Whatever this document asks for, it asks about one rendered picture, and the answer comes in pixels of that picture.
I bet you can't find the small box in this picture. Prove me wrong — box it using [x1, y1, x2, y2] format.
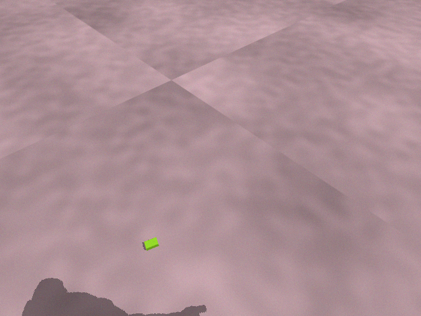
[144, 237, 159, 250]

